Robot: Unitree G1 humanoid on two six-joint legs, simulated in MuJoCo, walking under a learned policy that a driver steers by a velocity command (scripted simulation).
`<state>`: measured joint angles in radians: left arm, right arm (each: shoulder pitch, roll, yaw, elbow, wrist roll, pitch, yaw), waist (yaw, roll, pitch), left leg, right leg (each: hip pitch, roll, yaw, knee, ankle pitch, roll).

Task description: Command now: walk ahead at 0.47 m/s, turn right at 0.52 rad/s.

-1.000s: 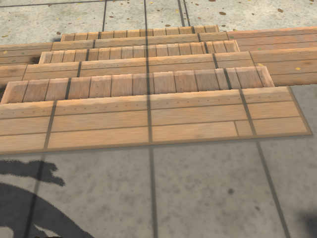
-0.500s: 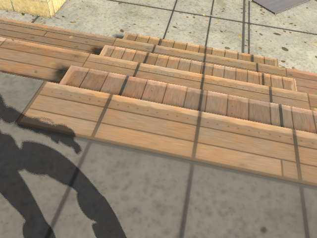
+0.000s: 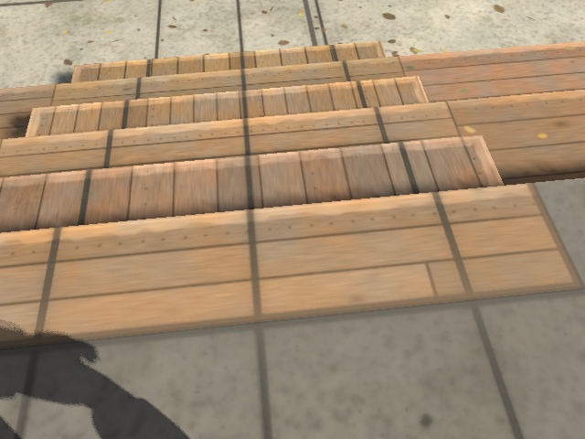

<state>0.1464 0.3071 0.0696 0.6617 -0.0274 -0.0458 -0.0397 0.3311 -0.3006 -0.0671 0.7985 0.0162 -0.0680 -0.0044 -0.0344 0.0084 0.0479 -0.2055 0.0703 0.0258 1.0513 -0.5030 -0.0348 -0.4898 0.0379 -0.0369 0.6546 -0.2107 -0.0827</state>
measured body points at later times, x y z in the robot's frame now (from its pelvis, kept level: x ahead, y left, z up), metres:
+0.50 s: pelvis +0.31 +0.01 +0.00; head +0.34 +0.00 +0.45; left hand +0.39 +0.29 -0.12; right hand +0.47 -0.27 -0.08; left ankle +0.42 +0.08 -0.72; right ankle +0.11 -0.08 -0.66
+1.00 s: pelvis +0.61 -0.05 +0.02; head +0.62 -0.05 +0.47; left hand +0.77 +0.20 -0.07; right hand +0.69 -0.31 -0.10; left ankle +0.49 +0.06 -0.63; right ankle +0.67 -0.15 -0.72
